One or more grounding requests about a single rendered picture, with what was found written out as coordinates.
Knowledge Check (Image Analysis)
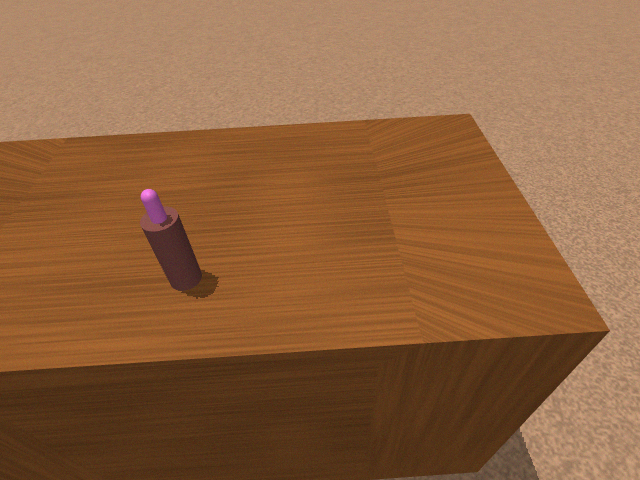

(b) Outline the bottle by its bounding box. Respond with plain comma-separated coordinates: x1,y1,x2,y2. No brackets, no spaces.
140,189,202,291

